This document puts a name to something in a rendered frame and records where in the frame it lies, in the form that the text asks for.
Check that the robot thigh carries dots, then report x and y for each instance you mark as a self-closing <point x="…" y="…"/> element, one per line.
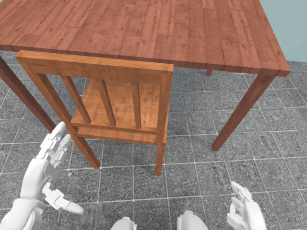
<point x="190" y="222"/>
<point x="124" y="224"/>

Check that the right robot thigh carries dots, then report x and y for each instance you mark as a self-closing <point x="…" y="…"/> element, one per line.
<point x="190" y="222"/>

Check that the robot left hand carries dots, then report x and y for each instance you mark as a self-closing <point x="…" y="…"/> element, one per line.
<point x="45" y="166"/>

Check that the left robot thigh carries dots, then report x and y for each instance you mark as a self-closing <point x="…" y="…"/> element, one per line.
<point x="124" y="224"/>

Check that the chair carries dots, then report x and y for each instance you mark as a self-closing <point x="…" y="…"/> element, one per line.
<point x="125" y="100"/>

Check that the table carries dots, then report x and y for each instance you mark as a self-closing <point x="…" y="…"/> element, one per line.
<point x="222" y="35"/>

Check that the left robot forearm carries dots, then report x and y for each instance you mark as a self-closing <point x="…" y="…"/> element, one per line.
<point x="26" y="214"/>

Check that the robot right hand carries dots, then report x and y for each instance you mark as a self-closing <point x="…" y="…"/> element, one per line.
<point x="250" y="216"/>

